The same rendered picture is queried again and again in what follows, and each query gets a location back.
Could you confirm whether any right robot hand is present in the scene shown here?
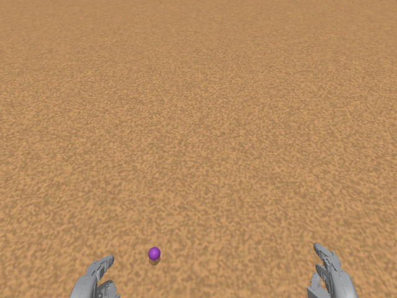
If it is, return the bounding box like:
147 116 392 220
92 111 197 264
307 243 358 298

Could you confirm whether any ball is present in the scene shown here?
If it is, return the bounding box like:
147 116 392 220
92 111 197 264
148 247 161 260

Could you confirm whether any left robot hand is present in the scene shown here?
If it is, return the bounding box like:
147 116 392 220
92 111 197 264
69 255 120 298

